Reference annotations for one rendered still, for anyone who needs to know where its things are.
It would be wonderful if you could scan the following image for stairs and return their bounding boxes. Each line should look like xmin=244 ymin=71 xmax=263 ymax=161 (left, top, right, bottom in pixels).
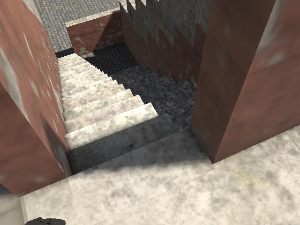
xmin=57 ymin=53 xmax=178 ymax=175

